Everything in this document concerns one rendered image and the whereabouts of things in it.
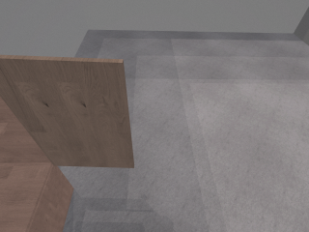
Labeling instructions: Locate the cupboard door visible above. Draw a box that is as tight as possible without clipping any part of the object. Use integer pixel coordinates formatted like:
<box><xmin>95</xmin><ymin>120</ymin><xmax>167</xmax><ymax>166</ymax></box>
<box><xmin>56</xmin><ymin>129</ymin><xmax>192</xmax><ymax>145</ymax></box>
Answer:
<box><xmin>0</xmin><ymin>54</ymin><xmax>134</xmax><ymax>168</ymax></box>

